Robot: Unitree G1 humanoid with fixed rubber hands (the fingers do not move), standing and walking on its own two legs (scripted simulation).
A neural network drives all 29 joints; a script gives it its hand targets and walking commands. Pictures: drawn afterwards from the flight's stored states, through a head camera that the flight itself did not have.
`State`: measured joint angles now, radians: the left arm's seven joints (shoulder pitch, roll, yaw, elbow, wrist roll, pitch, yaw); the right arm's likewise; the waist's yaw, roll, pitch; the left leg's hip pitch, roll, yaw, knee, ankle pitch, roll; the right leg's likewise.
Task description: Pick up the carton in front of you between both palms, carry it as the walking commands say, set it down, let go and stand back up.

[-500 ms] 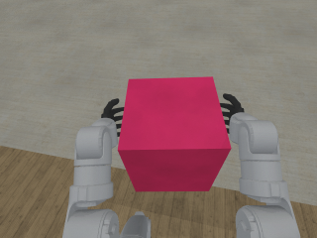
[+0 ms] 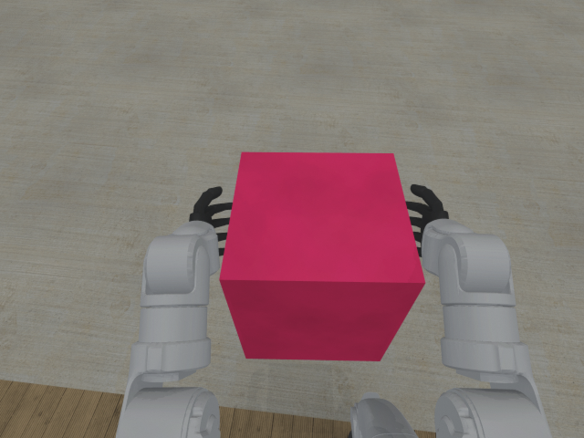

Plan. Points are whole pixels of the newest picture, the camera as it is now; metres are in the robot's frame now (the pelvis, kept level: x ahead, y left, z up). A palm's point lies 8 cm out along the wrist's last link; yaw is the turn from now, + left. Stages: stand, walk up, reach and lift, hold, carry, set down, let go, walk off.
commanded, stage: carry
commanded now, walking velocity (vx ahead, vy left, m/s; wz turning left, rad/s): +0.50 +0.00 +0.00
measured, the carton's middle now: (314, 262) +0.35 -0.01 +0.01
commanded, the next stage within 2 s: none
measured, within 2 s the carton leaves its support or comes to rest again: neither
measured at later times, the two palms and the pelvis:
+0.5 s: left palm (228, 107) +0.64 +0.12 +0.08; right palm (391, 97) +0.66 -0.18 +0.08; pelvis +0.30 -0.05 -0.02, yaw +1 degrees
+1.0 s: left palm (228, 47) +0.90 +0.15 +0.06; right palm (359, 43) +0.89 -0.15 +0.07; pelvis +0.61 +0.00 -0.01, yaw -1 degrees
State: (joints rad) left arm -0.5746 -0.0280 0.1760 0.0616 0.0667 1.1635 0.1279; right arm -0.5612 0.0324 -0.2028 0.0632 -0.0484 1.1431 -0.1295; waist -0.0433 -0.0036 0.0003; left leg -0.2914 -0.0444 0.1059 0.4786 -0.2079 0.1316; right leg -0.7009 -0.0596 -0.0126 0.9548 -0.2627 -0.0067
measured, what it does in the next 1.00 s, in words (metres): walks ahead: right foot, then left foot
